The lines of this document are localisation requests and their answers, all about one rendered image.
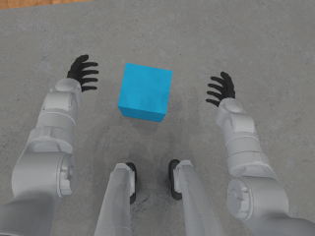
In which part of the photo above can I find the right robot forearm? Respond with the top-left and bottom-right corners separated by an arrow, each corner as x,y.
215,97 -> 288,211

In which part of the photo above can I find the robot right hand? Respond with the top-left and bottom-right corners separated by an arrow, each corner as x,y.
206,72 -> 235,107

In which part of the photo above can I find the carton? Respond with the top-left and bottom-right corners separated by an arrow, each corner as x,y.
117,63 -> 173,122

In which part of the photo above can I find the robot left shin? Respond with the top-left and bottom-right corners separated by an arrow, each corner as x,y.
109,163 -> 134,197

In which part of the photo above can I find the left robot foot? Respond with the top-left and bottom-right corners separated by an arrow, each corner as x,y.
126,162 -> 137,205

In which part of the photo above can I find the left robot forearm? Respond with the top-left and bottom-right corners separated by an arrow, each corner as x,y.
11,78 -> 82,195

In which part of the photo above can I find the right robot upper arm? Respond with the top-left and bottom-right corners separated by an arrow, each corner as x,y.
226,175 -> 315,236

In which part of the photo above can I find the left robot upper arm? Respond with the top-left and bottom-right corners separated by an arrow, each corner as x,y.
0,151 -> 77,236

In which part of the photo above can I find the robot left hand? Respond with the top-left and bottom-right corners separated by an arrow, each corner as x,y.
67,54 -> 99,92

